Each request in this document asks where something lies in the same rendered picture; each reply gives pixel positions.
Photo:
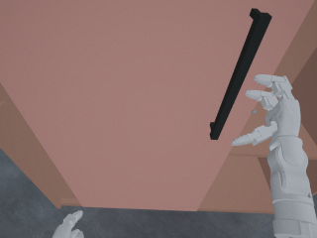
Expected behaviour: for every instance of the robot right forearm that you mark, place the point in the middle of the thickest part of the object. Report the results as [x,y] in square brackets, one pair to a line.
[293,205]

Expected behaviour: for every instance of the robot left hand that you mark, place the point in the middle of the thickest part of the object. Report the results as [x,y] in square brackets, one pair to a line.
[64,229]

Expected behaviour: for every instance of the robot right hand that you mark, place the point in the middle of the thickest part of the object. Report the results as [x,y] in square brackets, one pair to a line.
[285,111]

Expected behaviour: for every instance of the wardrobe door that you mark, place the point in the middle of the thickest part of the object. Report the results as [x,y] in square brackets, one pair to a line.
[121,93]
[13,121]

